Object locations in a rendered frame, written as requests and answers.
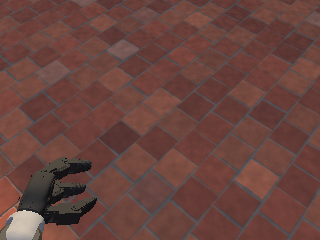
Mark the left robot forearm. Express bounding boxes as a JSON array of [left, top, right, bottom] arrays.
[[0, 210, 45, 240]]

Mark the left robot hand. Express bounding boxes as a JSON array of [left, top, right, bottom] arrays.
[[17, 156, 98, 226]]

